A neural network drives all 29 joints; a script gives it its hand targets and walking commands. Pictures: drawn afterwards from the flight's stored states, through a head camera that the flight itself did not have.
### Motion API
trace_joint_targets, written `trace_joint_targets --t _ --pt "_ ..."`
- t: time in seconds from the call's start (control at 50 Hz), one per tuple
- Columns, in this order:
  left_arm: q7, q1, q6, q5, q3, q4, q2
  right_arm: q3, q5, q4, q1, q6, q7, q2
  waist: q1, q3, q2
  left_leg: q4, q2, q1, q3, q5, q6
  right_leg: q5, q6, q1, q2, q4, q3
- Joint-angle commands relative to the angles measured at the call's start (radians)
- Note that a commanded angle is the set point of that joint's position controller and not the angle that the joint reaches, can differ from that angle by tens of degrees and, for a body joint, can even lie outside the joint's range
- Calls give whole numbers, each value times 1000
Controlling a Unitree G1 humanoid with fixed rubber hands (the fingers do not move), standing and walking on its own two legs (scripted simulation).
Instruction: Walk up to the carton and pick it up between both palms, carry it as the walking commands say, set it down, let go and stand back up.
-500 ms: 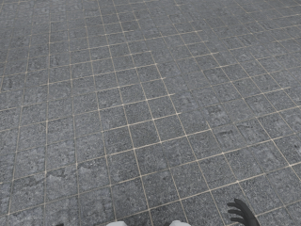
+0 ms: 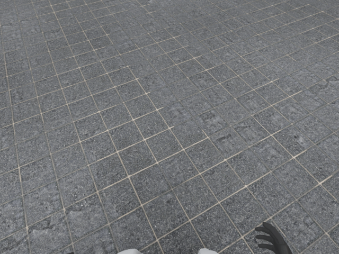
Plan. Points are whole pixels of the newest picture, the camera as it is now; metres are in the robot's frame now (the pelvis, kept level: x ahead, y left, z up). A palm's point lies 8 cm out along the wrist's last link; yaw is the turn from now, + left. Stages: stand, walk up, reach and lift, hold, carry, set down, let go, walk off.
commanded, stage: walk up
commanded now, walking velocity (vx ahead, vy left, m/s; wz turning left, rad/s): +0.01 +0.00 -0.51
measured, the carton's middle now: out of the picture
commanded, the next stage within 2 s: none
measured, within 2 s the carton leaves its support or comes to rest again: neither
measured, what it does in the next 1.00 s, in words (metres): steps on the spot, turning right: left foot, then right foot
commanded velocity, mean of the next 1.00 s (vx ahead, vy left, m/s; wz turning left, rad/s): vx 0.01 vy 0.00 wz -0.51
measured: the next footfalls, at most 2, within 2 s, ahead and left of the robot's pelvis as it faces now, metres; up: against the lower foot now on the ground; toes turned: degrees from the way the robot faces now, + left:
left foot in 0.14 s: +0.01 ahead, +0.11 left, +0.00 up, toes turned +7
right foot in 0.56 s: +0.05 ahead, -0.16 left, +0.00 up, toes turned -12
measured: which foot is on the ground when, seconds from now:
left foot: up 0.00-0.12, down 0.14-0.56, up 0.58-0.78, down 0.80-1.00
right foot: down 0.00-0.16, up 0.18-0.54, down 0.56-0.80, up 0.82-1.00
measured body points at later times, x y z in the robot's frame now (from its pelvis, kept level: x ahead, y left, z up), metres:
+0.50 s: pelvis +0.01 +0.02 -0.01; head +0.07 +0.01 +0.44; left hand +0.16 +0.25 -0.14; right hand +0.10 -0.24 -0.13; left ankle -0.03 +0.10 -0.72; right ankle +0.00 -0.16 -0.69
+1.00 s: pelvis +0.03 +0.03 +0.00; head +0.11 +0.04 +0.44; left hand +0.22 +0.22 -0.15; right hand +0.05 -0.24 -0.11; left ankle +0.01 +0.10 -0.72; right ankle -0.05 -0.12 -0.64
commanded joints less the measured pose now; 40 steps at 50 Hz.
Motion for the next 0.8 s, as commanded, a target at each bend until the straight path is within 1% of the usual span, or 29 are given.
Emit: trace_joint_targets --t 0.0,0.04,0.06,0.1,0.12,0.14,0.16,0.18,0.2,0.22,0.24,0.26,0.28,0.36,0.4,0.46,0.5,0.52,0.54,0.56,0.58,0.6,0.64,0.66,0.68,0.72,0.74,0.76,0.78 --pt "29 96 -18 23 110 44 204 -57 4 -129 -114 -31 19 -46 38 -197 -228 -45 -56 -109 -203 15 -63 645 -197 202 -162 -304 415" --pt "25 94 -14 16 109 36 206 -58 7 -128 -91 -32 16 -41 35 -197 -238 -105 -64 -62 -195 31 -74 575 -205 171 -171 -329 453" --pt "27 74 -12 14 111 25 202 -60 11 -115 -74 -35 12 -45 26 -196 -204 -133 -61 -50 -214 34 -67 527 -210 141 -175 -340 478" --pt "23 -26 -5 7 100 -9 190 -64 13 -72 47 -42 -1 -42 -50 -189 -155 -384 -42 238 -214 129 -53 421 -165 -103 -116 -274 394" --pt "21 -58 -15 -4 94 -26 144 -80 16 -48 151 -49 -7 -79 -96 -254 -59 -534 39 442 -231 297 -40 331 -113 -241 -53 -181 294" --pt "17 -5 -18 16 84 -39 66 -108 -8 -33 206 -50 -12 -200 -91 -294 257 -629 325 560 -458 508 55 -17 -40 -378 90 119 82" --pt "24 29 -13 22 91 -44 33 -108 -8 -51 214 -49 -8 -219 -60 -289 242 -566 487 484 -441 795 126 -253 -4 -380 83 334 -35" --pt "24 -4 -1 12 98 -34 61 -89 2 -54 133 -40 5 -187 -49 -260 173 -561 475 344 -345 732 161 -262 17 -338 18 451 -15" --pt "11 4 -1 10 98 -30 72 -81 -4 -65 93 -37 1 -128 -33 -203 126 -575 430 290 -303 654 173 -186 24 -343 14 530 -15" --pt "3 8 3 17 98 -8 85 -73 -4 -75 70 -39 -6 -87 -17 -198 88 -546 390 349 -221 736 151 -132 28 -393 21 575 -35" --pt "-6 26 5 20 94 6 91 -73 -5 -72 30 -45 -11 -85 -2 -189 130 -528 358 377 -152 803 141 -85 35 -415 21 622 -55" --pt "-7 20 10 19 95 6 90 -70 -5 -86 62 -46 -13 -72 -8 -193 97 -490 356 385 -134 891 131 -75 36 -423 16 636 -71" --pt "-11 22 11 21 95 5 77 -68 -6 -86 47 -46 -14 -80 -1 -189 110 -479 361 358 -115 934 129 -75 37 -412 13 666 -89" --pt "-14 -3 17 15 87 5 70 -73 -8 -93 48 -37 -6 -82 -4 -164 139 -486 374 333 -75 817 133 -62 52 -403 -10 569 -108" --pt "-14 -20 11 17 80 -9 55 -78 -13 -77 60 -34 2 -80 -5 -170 130 -444 338 352 -28 828 80 -45 39 -345 -37 340 -118" --pt "-15 -28 -8 15 73 -15 45 -97 -17 -56 125 -38 13 -108 -27 -217 172 -366 334 398 2 910 60 -55 6 -241 -37 108 -149" --pt "-9 72 -20 24 79 25 70 -104 -10 -63 75 -30 18 -131 25 -283 124 -211 305 365 37 992 45 -19 -30 -96 1 -10 -154" --pt "-4 146 -29 31 84 43 92 -108 1 -77 33 -24 21 -133 72 -316 62 -79 258 309 59 922 16 186 -60 21 8 -125 -103" --pt "1 219 -42 44 100 57 178 -110 16 -123 -12 -21 27 -112 103 -313 -147 150 146 150 58 619 -24 543 -109 85 -92 -189 142" --pt "9 202 -35 42 105 59 238 -90 6 -154 -72 -13 27 -57 83 -218 -279 254 -17 -78 6 -65 -41 856 -213 115 -230 -252 412" --pt "22 197 -29 39 114 35 267 -65 6 -178 -72 -8 25 -15 73 -172 -339 320 -66 -156 -91 -173 -66 870 -270 40 -308 -314 616" --pt "28 171 -25 42 114 30 244 -63 1 -162 -92 -13 22 -22 66 -186 -270 318 -46 -144 -149 -136 -72 623 -273 14 -290 -338 599" --pt "41 95 -27 44 120 24 187 -49 -10 -128 -70 -33 28 -21 38 -219 -251 164 -27 -146 -199 -65 -60 590 -228 91 -195 -269 493" --pt "41 93 -28 43 126 26 193 -44 -6 -119 -93 -35 24 -21 51 -224 -308 66 -38 -159 -189 -38 -67 540 -199 126 -166 -285 502" --pt "48 106 -27 41 129 28 195 -38 -4 -112 -90 -39 20 -18 48 -204 -321 -16 -40 -118 -189 -36 -71 566 -195 92 -155 -286 516" --pt "47 93 -17 34 123 14 183 -44 -3 -84 -48 -47 8 -10 33 -198 -247 -132 -36 -30 -191 -14 -71 476 -188 32 -147 -289 522" --pt "41 14 -18 28 121 -11 170 -44 9 -67 -4 -50 -1 -5 -2 -196 -284 -268 -33 102 -189 43 -71 405 -158 -81 -129 -296 487" --pt "38 -10 -22 18 110 -34 144 -54 9 -25 97 -54 -5 -24 -61 -201 -185 -397 0 292 -195 162 -64 287 -120 -256 -83 -271 431" --pt "36 -15 -29 30 105 -46 100 -72 -12 -8 186 -63 -12 -106 -85 -256 -11 -585 168 429 -317 184 -26 119 -63 -366 11 -95 246"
